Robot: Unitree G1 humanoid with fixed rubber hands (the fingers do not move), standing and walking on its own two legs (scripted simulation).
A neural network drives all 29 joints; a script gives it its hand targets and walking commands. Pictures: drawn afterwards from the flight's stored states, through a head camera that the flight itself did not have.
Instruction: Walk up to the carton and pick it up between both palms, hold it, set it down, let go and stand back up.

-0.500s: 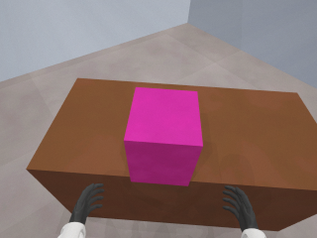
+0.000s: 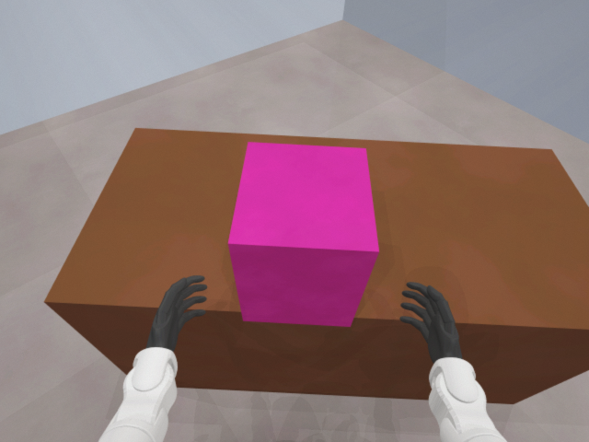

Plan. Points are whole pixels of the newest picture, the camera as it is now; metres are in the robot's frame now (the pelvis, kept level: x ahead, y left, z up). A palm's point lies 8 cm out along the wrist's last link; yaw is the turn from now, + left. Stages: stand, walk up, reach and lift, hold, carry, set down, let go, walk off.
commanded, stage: reach and lift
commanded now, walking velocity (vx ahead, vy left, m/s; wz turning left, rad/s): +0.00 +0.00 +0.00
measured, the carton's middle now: (301, 238) +0.46 +0.03 -0.05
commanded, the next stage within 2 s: none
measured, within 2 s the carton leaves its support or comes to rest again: neither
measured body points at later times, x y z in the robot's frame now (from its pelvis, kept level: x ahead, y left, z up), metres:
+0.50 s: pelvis +0.01 +0.00 +0.01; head +0.05 +0.01 +0.45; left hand +0.37 +0.22 +0.01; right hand +0.37 -0.19 +0.02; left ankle +0.03 +0.11 -0.72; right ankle -0.02 -0.12 -0.72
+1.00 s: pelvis +0.00 +0.00 +0.00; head +0.05 +0.02 +0.45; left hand +0.43 +0.21 +0.06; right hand +0.44 -0.18 +0.08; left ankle +0.03 +0.11 -0.72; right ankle -0.02 -0.12 -0.72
